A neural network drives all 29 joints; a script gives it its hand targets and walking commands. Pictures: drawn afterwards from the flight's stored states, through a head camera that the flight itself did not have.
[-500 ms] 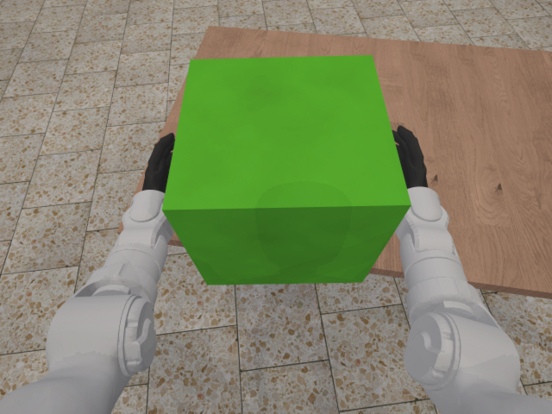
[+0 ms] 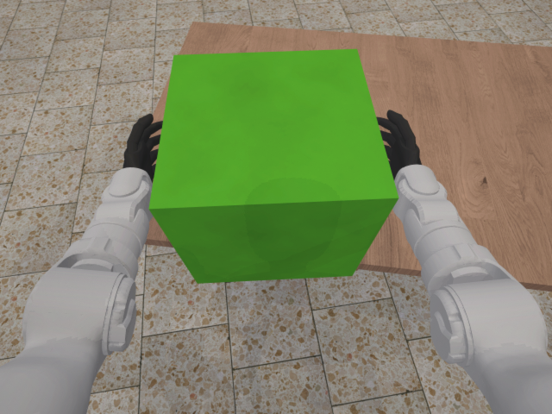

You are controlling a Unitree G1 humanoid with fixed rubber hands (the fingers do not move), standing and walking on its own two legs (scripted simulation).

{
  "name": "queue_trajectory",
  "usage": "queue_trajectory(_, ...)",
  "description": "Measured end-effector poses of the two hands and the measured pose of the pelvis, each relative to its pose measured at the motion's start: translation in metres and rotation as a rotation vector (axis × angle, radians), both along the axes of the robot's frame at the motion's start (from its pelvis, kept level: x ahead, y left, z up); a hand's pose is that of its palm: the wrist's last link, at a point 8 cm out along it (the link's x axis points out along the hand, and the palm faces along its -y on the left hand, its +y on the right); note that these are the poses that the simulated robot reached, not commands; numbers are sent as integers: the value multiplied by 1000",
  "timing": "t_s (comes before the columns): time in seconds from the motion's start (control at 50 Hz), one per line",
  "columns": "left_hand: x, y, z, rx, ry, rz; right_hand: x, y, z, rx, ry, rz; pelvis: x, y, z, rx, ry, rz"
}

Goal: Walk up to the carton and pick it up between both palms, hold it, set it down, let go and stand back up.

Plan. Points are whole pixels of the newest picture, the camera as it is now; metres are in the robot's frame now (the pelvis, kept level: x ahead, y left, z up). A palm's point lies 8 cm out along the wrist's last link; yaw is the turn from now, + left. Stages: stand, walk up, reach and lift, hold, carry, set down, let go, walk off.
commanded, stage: set down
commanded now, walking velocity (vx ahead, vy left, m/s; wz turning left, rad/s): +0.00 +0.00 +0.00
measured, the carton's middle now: (270, 175) +0.49 +0.00 +0.01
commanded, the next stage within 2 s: none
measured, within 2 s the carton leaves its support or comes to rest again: neither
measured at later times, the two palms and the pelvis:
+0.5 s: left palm (108, 160) +0.48 +0.23 +0.08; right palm (437, 158) +0.46 -0.23 +0.08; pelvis -0.02 +0.00 +0.00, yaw -2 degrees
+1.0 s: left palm (67, 118) +0.47 +0.24 +0.17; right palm (472, 116) +0.46 -0.24 +0.16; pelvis -0.02 +0.00 +0.00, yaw -2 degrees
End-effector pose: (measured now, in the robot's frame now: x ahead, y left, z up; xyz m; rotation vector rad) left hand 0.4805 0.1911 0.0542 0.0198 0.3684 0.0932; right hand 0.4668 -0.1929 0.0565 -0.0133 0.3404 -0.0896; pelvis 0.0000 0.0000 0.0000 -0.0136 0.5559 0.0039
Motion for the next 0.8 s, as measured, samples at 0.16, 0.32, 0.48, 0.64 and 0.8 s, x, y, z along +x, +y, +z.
queue_trajectory(0.16, 0, 19, 8, 9, 7, 13, -4, -29, 7, 4, 0, -32, -3, -1, -1, -2, -21, -18)
queue_trajectory(0.32, -3, 36, 9, 16, -1, 36, -9, -44, 9, 7, -14, -28, -9, -2, -4, -2, 1, -30)
queue_trajectory(0.48, -3, 35, 24, 14, -22, 14, -9, -38, 22, 20, -32, -13, -15, -2, -4, -2, -3, -27)
queue_trajectory(0.64, -3, 34, 54, 14, -36, 10, -8, -37, 51, 13, -45, -16, -19, 1, -2, -1, -55, -28)
queue_trajectory(0.8, -6, 41, 86, 20, -47, 26, -9, -40, 82, 12, -47, -31, -22, 2, 0, -2, -107, -30)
